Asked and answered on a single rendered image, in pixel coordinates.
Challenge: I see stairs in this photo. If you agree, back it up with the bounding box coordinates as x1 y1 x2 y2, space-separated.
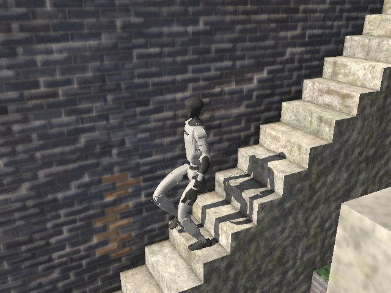
113 0 391 293

